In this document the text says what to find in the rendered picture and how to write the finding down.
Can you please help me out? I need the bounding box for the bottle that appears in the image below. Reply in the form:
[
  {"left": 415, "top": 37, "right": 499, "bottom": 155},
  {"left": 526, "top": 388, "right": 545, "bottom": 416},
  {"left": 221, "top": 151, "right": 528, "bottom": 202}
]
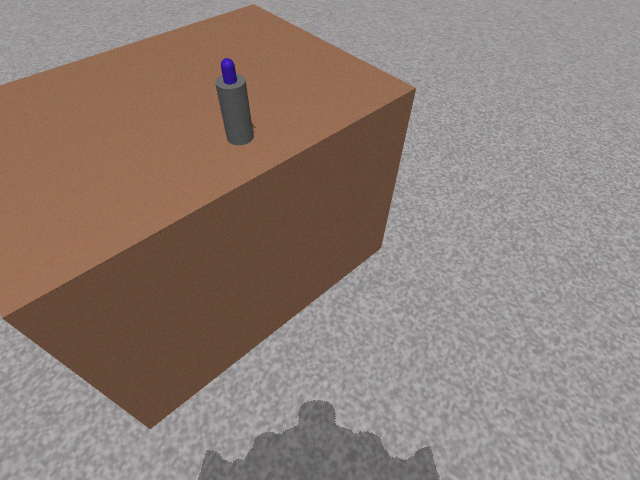
[{"left": 215, "top": 58, "right": 254, "bottom": 145}]

